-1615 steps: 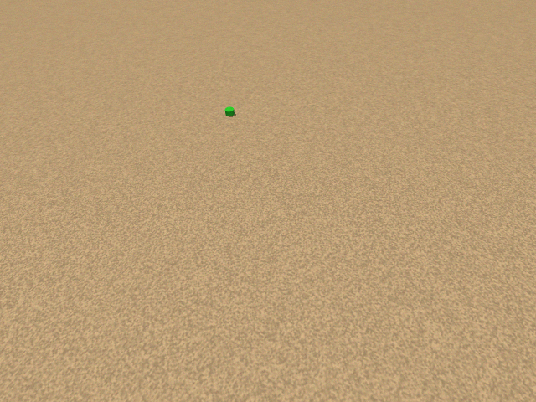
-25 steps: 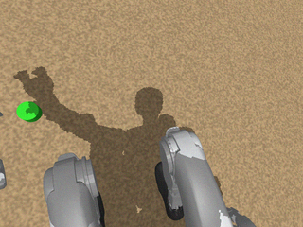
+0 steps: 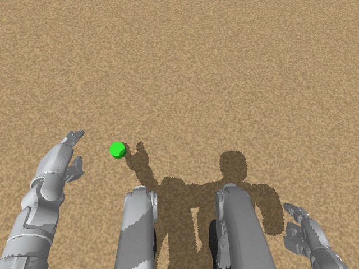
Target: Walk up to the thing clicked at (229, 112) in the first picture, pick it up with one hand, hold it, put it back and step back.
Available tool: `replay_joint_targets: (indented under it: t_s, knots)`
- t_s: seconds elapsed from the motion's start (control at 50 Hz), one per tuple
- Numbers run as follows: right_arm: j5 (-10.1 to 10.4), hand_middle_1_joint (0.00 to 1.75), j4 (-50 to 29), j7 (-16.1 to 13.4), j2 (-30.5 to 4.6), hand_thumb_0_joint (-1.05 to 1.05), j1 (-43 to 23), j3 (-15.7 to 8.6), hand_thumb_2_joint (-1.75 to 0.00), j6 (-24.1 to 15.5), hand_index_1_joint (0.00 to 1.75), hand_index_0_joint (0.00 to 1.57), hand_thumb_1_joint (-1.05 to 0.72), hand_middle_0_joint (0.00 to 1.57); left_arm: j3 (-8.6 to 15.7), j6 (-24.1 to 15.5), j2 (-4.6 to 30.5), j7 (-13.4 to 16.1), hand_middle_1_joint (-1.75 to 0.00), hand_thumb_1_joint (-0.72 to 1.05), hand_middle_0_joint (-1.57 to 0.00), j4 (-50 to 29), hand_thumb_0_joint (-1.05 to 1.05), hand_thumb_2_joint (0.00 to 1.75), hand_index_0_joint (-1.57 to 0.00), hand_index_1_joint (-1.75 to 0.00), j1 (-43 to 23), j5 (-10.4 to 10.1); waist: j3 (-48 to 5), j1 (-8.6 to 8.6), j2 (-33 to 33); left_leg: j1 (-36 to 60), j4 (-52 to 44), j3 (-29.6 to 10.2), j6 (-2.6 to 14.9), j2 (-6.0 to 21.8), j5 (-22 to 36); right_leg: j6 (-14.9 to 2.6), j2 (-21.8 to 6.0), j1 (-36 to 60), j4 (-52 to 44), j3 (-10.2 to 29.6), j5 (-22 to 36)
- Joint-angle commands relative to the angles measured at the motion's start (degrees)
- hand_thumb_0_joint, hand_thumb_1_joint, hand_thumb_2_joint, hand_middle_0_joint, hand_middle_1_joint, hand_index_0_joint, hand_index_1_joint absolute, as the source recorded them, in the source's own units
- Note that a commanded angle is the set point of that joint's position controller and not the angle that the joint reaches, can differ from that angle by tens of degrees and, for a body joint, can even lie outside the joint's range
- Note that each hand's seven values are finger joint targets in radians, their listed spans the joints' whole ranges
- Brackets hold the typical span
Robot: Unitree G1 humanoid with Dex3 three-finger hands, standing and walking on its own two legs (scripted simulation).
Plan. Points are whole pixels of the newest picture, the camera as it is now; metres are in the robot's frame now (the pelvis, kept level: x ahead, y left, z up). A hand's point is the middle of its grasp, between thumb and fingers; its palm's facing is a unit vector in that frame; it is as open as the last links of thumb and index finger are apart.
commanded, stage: home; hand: left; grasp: from above
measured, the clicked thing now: (118, 150) +0.50 +0.26 -0.46
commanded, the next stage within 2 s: none
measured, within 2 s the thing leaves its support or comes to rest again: neither
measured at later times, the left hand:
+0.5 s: hand (58, 199) +0.26 +0.20 +0.11, palm faces +0.10 -0.96 -0.24, open 7.4 cm
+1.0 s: hand (30, 235) +0.22 +0.18 +0.19, palm faces +0.13 -0.97 -0.19, open 7.4 cm
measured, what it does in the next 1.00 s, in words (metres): rises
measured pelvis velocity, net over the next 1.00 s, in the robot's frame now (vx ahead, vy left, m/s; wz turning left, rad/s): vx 0.07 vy -0.01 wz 0.08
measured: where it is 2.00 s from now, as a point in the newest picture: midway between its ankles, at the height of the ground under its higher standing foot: (183, 264)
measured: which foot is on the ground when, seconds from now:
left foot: down 0.00-1.00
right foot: down 0.00-1.00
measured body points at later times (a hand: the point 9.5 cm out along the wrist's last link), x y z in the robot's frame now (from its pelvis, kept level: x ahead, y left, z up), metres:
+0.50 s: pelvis +0.05 -0.01 +0.19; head +0.12 +0.01 +0.63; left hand +0.25 +0.25 +0.13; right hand +0.21 -0.24 +0.10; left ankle +0.08 +0.12 -0.44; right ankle +0.10 -0.15 -0.44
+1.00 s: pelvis +0.07 -0.01 +0.24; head +0.09 -0.01 +0.69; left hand +0.21 +0.23 +0.21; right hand +0.27 -0.24 +0.18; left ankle +0.08 +0.12 -0.44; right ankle +0.10 -0.15 -0.44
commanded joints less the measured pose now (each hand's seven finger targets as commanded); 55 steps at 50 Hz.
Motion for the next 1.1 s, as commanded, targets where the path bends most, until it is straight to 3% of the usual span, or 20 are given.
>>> replay_joint_targets:
  t_s: [0.0,0.04,0.08,0.14,0.18,0.2,0.28,0.34,0.42,0.5,0.64,0.78,0.9,0.98,1.08]
  knots:
    - [1.0,0.30,-6.3,-2.0,-8.1,0.00,4.6,-3.0,-0.90,-3.3,0.30,0.20,-0.90,0.20,4.0,2.3,8.9,3.1,-0.30,0.90,-0.20,-16.6,0.00,0.90,-0.20,-0.30,-5.5,-6.2,-28.7,-1.19,7.9,31.2,-24.0,1.5,2.29,0.2,-1.0,-4.08,1.6,22.2,-20.2,-1.4,2.4]
    - [1.3,0.30,-6.7,-2.7,-7.3,0.00,3.5,-2.4,-0.90,-4.2,0.30,0.20,-0.90,0.20,2.5,4.3,5.4,3.5,-0.30,0.90,-0.20,-17.2,0.00,0.90,-0.20,-0.30,-1.4,-9.1,-25.5,-1.81,6.3,32.7,-26.2,1.6,2.34,0.2,-1.0,-3.92,1.5,24.7,-23.0,-0.8,2.1]
    - [1.5,0.30,-7.6,-3.4,-6.8,0.00,2.8,-2.0,-0.90,-5.0,0.30,0.20,-0.90,0.20,3.9,5.8,6.2,4.1,-0.30,0.90,-0.20,-20.8,0.00,0.90,-0.20,-0.30,0.1,-11.7,-26.2,-1.07,7.3,36.2,-28.6,1.8,2.25,0.2,-0.3,-4.01,1.6,28.2,-25.7,-0.2,2.3]
    - [1.7,0.30,-8.1,-4.3,-5.8,0.00,2.4,-1.2,-0.90,-6.0,0.30,0.20,-0.90,0.20,2.8,8.2,2.6,4.6,-0.30,0.90,-0.20,-21.6,0.00,0.90,-0.20,-0.30,5.9,-15.6,-22.2,-1.84,6.2,39.3,-33.2,1.3,2.19,0.1,-0.2,-3.82,1.5,31.7,-29.7,0.0,2.5]
    - [2.0,0.30,-8.8,-5.1,-5.3,0.00,2.7,-0.9,-0.90,-6.6,0.30,0.20,-0.90,0.20,4.0,9.8,2.5,5.1,-0.30,0.90,-0.20,-23.8,0.00,0.90,-0.20,-0.30,8.4,-17.8,-21.6,-1.07,7.0,43.3,-36.5,0.6,1.96,0.3,-0.6,-3.80,1.5,34.7,-32.6,0.3,2.2]
    - [2.1,0.30,-9.0,-5.4,-5.0,0.00,3.0,-0.7,-0.90,-6.8,0.30,0.20,-0.90,0.20,3.4,10.6,1.0,5.3,-0.30,0.90,-0.20,-24.7,0.00,0.90,-0.20,-0.30,10.1,-18.7,-20.9,-1.40,6.6,44.8,-38.2,0.2,1.87,0.2,-0.8,-3.68,1.5,36.1,-34.1,0.3,2.3]
    - [2.4,0.30,-9.3,-7.3,-3.6,0.00,5.2,0.3,-0.90,-8.0,0.30,0.20,-0.90,0.20,2.5,14.2,-3.4,6.1,-0.30,0.90,-0.20,-28.1,0.00,0.90,-0.20,-0.30,17.8,-22.6,-19.7,-1.43,5.1,51.5,-43.0,0.7,1.53,0.2,5.5,-3.52,1.7,44.9,-40.3,0.4,7.5]
    - [2.5,0.30,-9.3,-9.0,-3.1,0.00,6.3,1.1,-0.90,-9.2,0.30,0.20,-0.90,0.20,3.3,16.1,-5.2,6.5,-0.30,0.90,-0.20,-30.4,0.00,0.90,-0.20,-0.30,22.0,-25.8,-17.6,-1.04,4.5,55.9,-46.7,0.7,1.33,0.4,9.6,-3.42,1.9,50.0,-44.2,0.1,10.9]
    - [2.1,0.30,-9.2,-11.0,-2.5,0.00,8.5,1.4,-0.90,-10.9,0.30,0.20,-0.90,0.20,2.7,17.5,-7.9,6.2,-0.30,0.90,-0.20,-32.0,0.00,0.90,-0.20,-0.30,27.7,-27.8,-13.8,-1.11,3.5,60.4,-51.1,1.3,1.20,0.3,15.4,-3.12,2.2,56.2,-49.2,-0.4,15.9]
    - [1.6,0.30,-10.1,-12.2,-2.0,0.00,10.1,1.2,-0.90,-12.4,0.30,0.20,-0.90,0.20,2.9,18.5,-9.0,5.7,-0.30,0.90,-0.20,-36.6,0.00,0.90,-0.20,-0.30,33.0,-28.9,-11.8,-0.08,4.1,66.0,-55.6,2.3,1.02,0.2,19.2,-2.89,2.4,62.2,-54.0,-1.0,19.0]
    - [1.0,0.30,-11.7,-13.3,-1.3,0.00,10.4,1.2,-0.90,-14.4,0.30,0.20,-0.90,0.20,0.5,20.2,-11.3,4.7,-0.30,0.90,-0.20,-41.5,0.00,0.90,-0.20,-0.30,41.4,-28.4,-5.3,0.54,2.1,70.4,-61.1,3.7,1.18,-0.3,20.6,-2.79,3.0,67.5,-60.5,-1.9,19.5]
    - [0.4,0.30,-12.3,-13.5,-2.0,0.00,8.8,0.7,-0.90,-16.1,0.30,0.20,-0.90,0.20,-0.1,20.5,-11.3,3.1,-0.30,0.90,-0.20,-42.6,0.00,0.90,-0.20,-0.30,41.1,-27.7,-0.3,0.42,-0.3,70.9,-64.0,3.9,1.55,-0.4,16.5,-2.30,2.9,67.5,-63.3,-2.7,15.1]
    - [0.0,0.30,-11.5,-13.3,-2.4,0.00,8.8,0.3,-0.90,-17.5,0.30,0.20,-0.90,0.20,0.0,19.7,-10.8,2.2,-0.30,0.90,-0.20,-42.7,0.00,0.90,-0.20,-0.30,38.4,-27.5,-2.8,0.00,-0.1,72.9,-63.2,4.6,1.69,-0.8,18.3,-2.11,2.4,68.8,-63.0,-1.9,17.4]
    - [-0.2,0.30,-11.4,-13.2,-2.2,0.00,7.8,0.7,-0.90,-18.0,0.30,0.20,-0.90,0.20,0.4,19.2,-10.4,2.3,-0.30,0.90,-0.20,-42.9,0.00,0.90,-0.20,-0.30,38.2,-27.3,-1.7,0.74,1.3,72.2,-63.6,4.6,1.57,-1.0,16.0,-2.08,2.2,68.5,-63.3,-2.0,15.4]
    - [-0.2,0.30,-10.9,-13.3,-2.1,0.00,7.7,0.8,-0.90,-18.1,0.30,0.20,-0.90,0.20,0.2,19.3,-10.8,2.6,-0.30,0.90,-0.20,-42.8,0.00,0.90,-0.20,-0.30,40.1,-27.1,-2.8,1.15,1.4,72.9,-63.2,4.6,1.38,-0.8,17.8,-2.21,2.2,69.4,-62.8,-2.0,17.1]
